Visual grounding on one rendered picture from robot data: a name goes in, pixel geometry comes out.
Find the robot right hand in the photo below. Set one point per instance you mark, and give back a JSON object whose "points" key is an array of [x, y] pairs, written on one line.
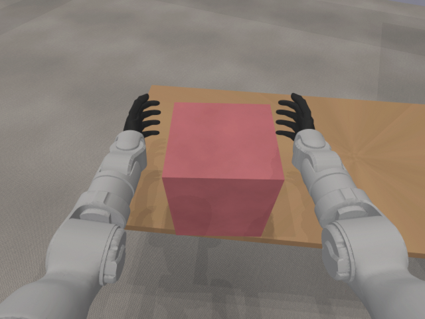
{"points": [[302, 116]]}

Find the robot left hand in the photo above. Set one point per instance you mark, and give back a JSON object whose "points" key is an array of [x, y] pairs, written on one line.
{"points": [[136, 116]]}

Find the robot left upper arm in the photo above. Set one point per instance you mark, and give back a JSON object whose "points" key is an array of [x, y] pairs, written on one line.
{"points": [[85, 256]]}

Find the robot right forearm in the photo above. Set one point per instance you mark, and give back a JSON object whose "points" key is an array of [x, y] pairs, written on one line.
{"points": [[332, 189]]}

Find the robot left forearm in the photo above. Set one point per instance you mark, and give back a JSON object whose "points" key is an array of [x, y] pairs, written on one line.
{"points": [[108, 198]]}

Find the table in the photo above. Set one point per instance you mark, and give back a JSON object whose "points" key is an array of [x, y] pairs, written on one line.
{"points": [[381, 145]]}

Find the robot right upper arm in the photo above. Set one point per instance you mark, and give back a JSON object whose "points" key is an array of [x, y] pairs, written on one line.
{"points": [[368, 254]]}

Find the carton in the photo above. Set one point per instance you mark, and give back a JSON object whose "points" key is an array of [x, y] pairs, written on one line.
{"points": [[222, 172]]}

